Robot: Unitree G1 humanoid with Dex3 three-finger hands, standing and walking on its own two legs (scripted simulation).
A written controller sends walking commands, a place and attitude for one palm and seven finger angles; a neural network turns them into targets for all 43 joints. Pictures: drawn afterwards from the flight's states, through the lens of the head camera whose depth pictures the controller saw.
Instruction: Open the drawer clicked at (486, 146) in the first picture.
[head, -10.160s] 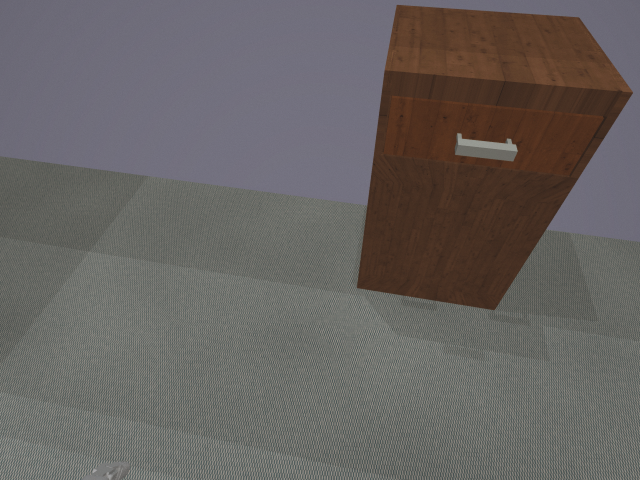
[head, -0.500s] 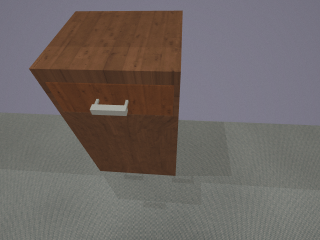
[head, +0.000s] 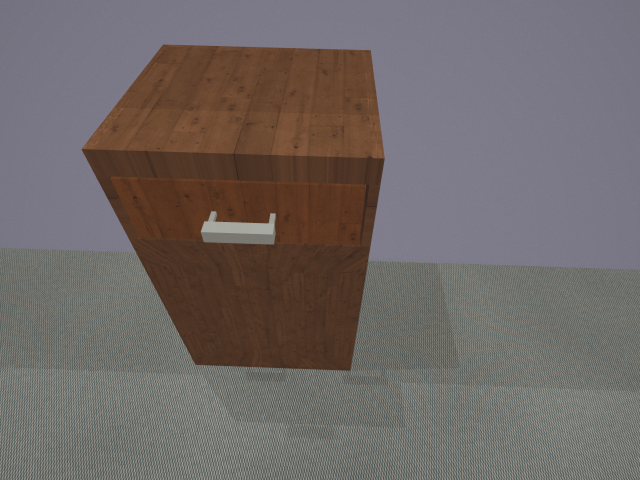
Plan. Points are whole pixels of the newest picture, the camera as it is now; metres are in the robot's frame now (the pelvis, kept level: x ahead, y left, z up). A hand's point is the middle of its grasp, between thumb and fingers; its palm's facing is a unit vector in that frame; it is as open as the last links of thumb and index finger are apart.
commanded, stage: look again from close up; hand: left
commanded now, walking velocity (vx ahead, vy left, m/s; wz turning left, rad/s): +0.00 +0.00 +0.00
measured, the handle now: (241, 224) +0.56 +0.19 -0.06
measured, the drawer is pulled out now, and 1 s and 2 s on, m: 0.00 0.00 0.00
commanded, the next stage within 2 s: raise the hand with hooked fingers in 0.58 s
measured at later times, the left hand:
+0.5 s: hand out of the picture +0.04 +0.14 -0.17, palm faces +0.01 -0.98 -0.21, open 7.3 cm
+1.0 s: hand (227, 408) +0.22 +0.14 -0.04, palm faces -0.06 -0.23 -0.97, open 8.0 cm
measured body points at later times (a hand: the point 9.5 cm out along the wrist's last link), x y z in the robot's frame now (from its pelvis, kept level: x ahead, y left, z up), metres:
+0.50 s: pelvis +0.03 -0.03 +0.00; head +0.04 -0.04 +0.45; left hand +0.04 +0.19 -0.16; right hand +0.02 -0.25 -0.17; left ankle -0.02 +0.07 -0.74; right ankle +0.01 -0.19 -0.74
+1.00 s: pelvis +0.00 -0.08 -0.03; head +0.03 -0.11 +0.42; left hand +0.21 +0.15 +0.01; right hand +0.21 -0.33 -0.11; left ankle -0.02 +0.07 -0.74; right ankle +0.01 -0.19 -0.74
